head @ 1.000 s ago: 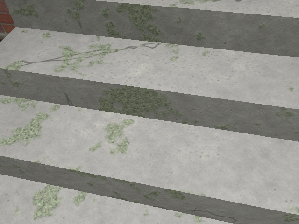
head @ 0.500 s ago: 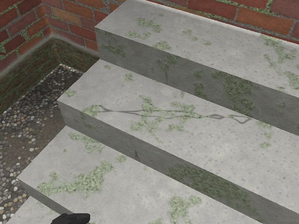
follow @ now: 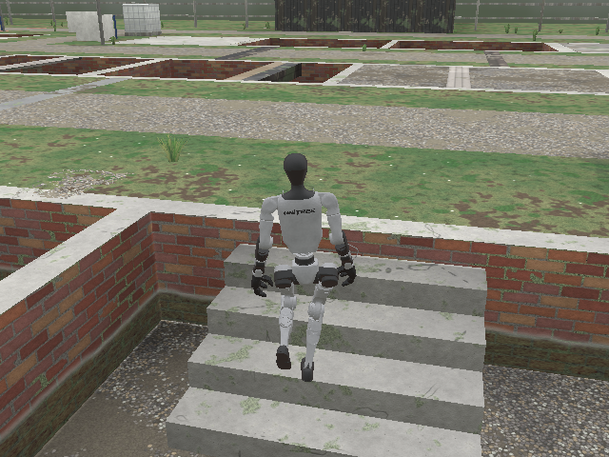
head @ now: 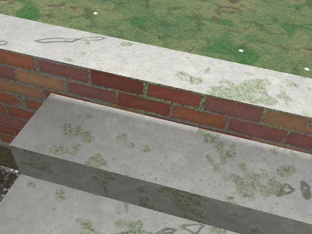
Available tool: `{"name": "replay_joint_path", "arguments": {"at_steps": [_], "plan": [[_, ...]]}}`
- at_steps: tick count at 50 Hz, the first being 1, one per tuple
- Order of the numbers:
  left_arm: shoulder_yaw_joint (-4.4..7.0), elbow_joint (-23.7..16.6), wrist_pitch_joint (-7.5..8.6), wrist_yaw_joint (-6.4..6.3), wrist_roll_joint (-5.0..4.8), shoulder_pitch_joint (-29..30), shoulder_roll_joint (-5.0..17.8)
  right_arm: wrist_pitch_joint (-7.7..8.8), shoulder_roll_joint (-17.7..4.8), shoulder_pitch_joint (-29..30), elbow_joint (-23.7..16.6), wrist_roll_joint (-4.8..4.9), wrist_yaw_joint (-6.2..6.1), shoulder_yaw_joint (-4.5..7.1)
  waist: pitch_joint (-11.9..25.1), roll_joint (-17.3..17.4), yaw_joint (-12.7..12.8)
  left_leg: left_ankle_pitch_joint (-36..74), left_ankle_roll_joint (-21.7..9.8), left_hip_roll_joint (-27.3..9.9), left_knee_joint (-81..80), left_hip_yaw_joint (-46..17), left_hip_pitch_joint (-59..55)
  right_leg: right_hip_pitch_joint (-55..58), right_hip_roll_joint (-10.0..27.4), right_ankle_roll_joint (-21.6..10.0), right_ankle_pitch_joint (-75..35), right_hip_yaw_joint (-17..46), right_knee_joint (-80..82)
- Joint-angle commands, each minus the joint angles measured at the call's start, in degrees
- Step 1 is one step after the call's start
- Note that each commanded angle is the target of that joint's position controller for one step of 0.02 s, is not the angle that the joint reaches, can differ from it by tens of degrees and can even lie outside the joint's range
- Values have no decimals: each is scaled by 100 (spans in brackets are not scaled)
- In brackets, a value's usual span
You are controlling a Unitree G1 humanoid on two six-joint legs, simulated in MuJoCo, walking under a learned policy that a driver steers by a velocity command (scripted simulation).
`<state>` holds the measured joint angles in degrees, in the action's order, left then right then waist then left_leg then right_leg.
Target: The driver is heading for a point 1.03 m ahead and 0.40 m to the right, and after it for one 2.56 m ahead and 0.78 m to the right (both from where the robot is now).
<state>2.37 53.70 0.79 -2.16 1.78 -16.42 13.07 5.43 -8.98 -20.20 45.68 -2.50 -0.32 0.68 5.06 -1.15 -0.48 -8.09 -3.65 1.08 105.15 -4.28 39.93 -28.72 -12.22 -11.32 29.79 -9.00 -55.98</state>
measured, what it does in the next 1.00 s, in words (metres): climbs, turning right: left foot 0.17 m higher, then right foot 0.17 m higher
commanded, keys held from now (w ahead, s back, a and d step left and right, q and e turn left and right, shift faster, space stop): w+e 1.00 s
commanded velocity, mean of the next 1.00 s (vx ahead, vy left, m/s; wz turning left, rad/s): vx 0.50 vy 0.00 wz -0.58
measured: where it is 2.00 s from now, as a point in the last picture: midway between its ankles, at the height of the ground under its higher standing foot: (255, 64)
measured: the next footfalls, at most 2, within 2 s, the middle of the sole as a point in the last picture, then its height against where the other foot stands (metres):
left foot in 0.30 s outside the picture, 0.17 m higher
right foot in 0.80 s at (214, 160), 0.17 m higher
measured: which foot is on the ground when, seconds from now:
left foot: up 0.00-0.28, down 0.30-0.80, up 0.82-1.00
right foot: down 0.00-0.30, up 0.32-0.78, down 0.80-1.00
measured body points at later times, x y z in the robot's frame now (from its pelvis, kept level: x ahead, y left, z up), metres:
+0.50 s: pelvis +0.34 +0.04 +0.20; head +0.35 +0.04 +0.65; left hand +0.59 +0.24 +0.12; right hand +0.36 -0.23 +0.07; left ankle +0.41 +0.15 -0.49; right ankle +0.27 -0.05 -0.27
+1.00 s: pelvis +0.62 -0.14 +0.37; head +0.64 -0.14 +0.82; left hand +0.85 +0.03 +0.24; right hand +0.67 -0.44 +0.31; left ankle +0.64 +0.01 -0.07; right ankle +0.65 -0.19 -0.32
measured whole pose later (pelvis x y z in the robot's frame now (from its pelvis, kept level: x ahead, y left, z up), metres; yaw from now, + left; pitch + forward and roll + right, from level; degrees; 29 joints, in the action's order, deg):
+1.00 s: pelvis +0.62 -0.14 +0.37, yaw -34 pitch +3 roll -1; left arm 5.0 46.4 2.0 0.0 1.3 -15.4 13.1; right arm 5.8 -8.9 -5.6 32.9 -3.3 0.0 2.1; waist 1.6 0.6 -1.2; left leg -7.2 -2.5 -1.7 117.8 -3.6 48.5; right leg -32.0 -10.2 -8.6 18.5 -3.1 -47.9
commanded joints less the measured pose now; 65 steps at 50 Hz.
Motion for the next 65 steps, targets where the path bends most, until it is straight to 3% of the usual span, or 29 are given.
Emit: {"name": "replay_joint_path", "arguments": {"at_steps": [1,4,7,9,10,12,13,15,16,17,18,20,24,27,31,34,36,37,38,40,41,42,43,47,51,55,57,61,65], "plan": [[-74,134,383,105,17,-35,-242,-117,485,430,-1069,-128,-68,-287,-1245,804,-494,-445,-135,-250,1366,-41,2358,-150,1520,-370,-934,3188,3366],[-27,-20,543,210,-109,22,98,-233,106,1016,-1331,-56,-124,-258,-1414,669,-396,-423,8,-456,-226,518,2188,-626,1259,-297,-1907,2515,3551],[75,222,689,124,-61,-1275,429,-129,295,2063,-1832,-107,-181,-273,-977,-352,309,-1621,-74,-568,1344,609,4200,1676,1730,-602,-2967,3287,3669],[121,444,597,35,-99,-2110,427,-61,579,3658,-2583,-261,-104,-478,-1073,-372,867,-2555,-240,-595,552,604,4744,2362,1692,-420,-3234,3404,4045],[122,455,537,-53,-30,-2304,405,-30,579,4029,-2818,-183,-25,-507,-1019,-359,946,-2743,-241,-556,87,625,4832,2776,1771,-441,-3663,3360,4167],[164,67,370,-144,-242,-1750,397,-116,534,3861,-2899,-62,160,-571,-544,29,700,-1698,-300,-402,-2783,1305,1182,1442,1823,-337,-5684,2744,5365],[154,-288,429,-108,-211,-1102,427,-158,391,2724,-2518,114,114,-440,312,-418,55,-1756,-358,-28,-3392,1357,-1068,977,1687,-220,-8684,2209,4540],[519,-725,746,121,-456,-261,1648,-277,-710,-106,-1704,255,-62,166,2326,-603,-1570,-1125,-479,45,-4491,834,-3676,1491,1872,152,-10997,2398,1727],[517,-871,906,296,-491,-58,1293,-228,-1190,-573,-1396,42,-135,350,2557,369,-1625,-1814,-801,-747,-5675,-807,-4512,623,1195,447,-8584,2212,-130],[402,-1327,943,459,-360,122,606,-235,-1660,-343,-1276,-1,-218,498,2876,2320,-1259,-1172,-1638,-2436,-7372,-3937,-4893,-795,111,834,-2094,1932,-2942],[372,-1581,901,506,37,221,444,-385,-1226,292,-1348,122,-261,489,2541,1618,-835,-2524,-1470,-2298,-7855,-4553,-4244,-1254,560,701,-2147,2070,-4322],[185,-1742,658,415,265,331,-319,-276,-210,778,-637,170,-225,258,253,169,-201,-4443,-1029,-2076,-7598,-3238,-2383,-2314,1087,449,-2594,1554,-4857],[-176,-2193,288,202,-4,420,-1073,119,234,265,609,-28,22,188,-562,297,500,-1418,-503,-1989,-8414,-1038,-1942,-3730,1241,199,-1736,1932,-6843],[-42,-2129,104,171,-133,728,-527,247,163,821,644,4,83,128,-988,-54,734,-637,-170,-1622,-8975,732,-1013,-3191,1171,341,-2396,1773,-5364],[-111,-2864,-32,-72,35,2338,-780,451,-841,-257,1062,-34,124,347,-1106,303,211,-362,-469,-2096,-9782,773,-3197,-5538,1088,192,-577,1382,-7328],[-276,-3371,12,30,8,3347,-807,257,-567,-1032,1352,-45,-14,264,-1226,237,-23,-594,-168,-1599,-10234,1440,-3852,-5557,1440,204,-159,861,-5201],[-370,-3380,-102,328,-30,3065,-753,101,-729,-845,1159,138,-191,268,-757,492,-18,718,-449,-1437,-11115,2005,-3300,-3174,1726,63,-587,-45,-2982],[-308,-3061,-93,376,-66,2669,-683,91,-862,-465,843,269,-206,248,-465,326,66,3625,-623,-1390,-10670,2269,-2954,-1546,1331,45,-515,-624,-2187],[-222,-2815,-145,324,-76,1928,-585,105,-1443,-601,707,325,-246,373,335,627,361,7040,-691,-1704,-9548,2151,-3347,-428,880,122,-555,-838,-2162],[-7,-2465,-165,221,-102,215,-54,132,-2322,-387,440,539,-47,666,1830,1204,1025,9182,-432,-1903,-6795,1914,-4549,967,369,-9,-529,-245,-537],[196,-2371,-86,215,-196,34,453,271,-1982,-167,50,485,136,658,2026,1359,1018,7126,-117,-1622,-5188,1497,-3331,1926,575,-150,-538,1508,531],[521,-2370,-99,190,-151,311,1301,303,-1238,191,-657,375,363,556,2137,-665,694,39,543,-105,-2090,1115,-757,2993,2183,-773,-451,5287,2656],[637,-2522,-212,138,-45,727,1370,331,-885,179,-770,163,443,516,2670,-227,539,48,427,-58,268,-245,-251,2920,2507,-603,537,6715,3638],[359,-1146,230,188,-20,346,236,184,175,1079,-1569,-112,44,92,-211,378,-50,94,56,-254,1714,-81,1801,797,1612,-321,-436,4210,3221],[193,-631,418,250,-88,-339,60,-126,417,1442,-1730,-143,-69,-199,-526,376,-199,-295,44,-447,1757,111,3056,817,1551,-77,-2121,2988,3120],[117,-228,709,343,5,-1030,247,-251,872,2853,-2311,-102,-163,-450,-779,129,48,-1011,-76,-396,3146,571,4600,925,1771,41,-1357,3400,3751],[113,-52,596,289,-28,-1401,210,-301,978,3638,-2645,-139,-128,-551,-843,54,260,-1048,-90,-366,2029,952,4405,764,1503,136,-1334,3225,4216],[206,-122,484,-119,-214,-1838,310,-490,799,3729,-2630,-56,89,-469,-115,-185,491,-1240,-173,-423,-520,1339,2467,2150,1943,-231,-4735,2900,5176],[418,-671,513,-4,-187,-1311,826,-529,268,2084,-1827,338,115,-132,993,-675,-448,-2343,-449,369,-3069,1622,-919,2706,2255,-106,-10786,2073,3450]]}}
Over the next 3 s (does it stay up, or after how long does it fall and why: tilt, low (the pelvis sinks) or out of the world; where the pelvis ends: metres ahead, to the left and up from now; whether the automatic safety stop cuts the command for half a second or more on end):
stays up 1.03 -0.37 0.59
